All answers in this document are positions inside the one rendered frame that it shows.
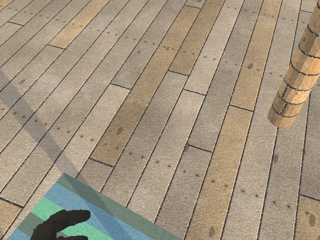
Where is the robot left hand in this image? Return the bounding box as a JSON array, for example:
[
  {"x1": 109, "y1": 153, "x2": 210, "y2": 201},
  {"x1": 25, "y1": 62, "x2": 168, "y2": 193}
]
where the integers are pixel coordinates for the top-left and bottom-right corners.
[{"x1": 30, "y1": 209, "x2": 91, "y2": 240}]

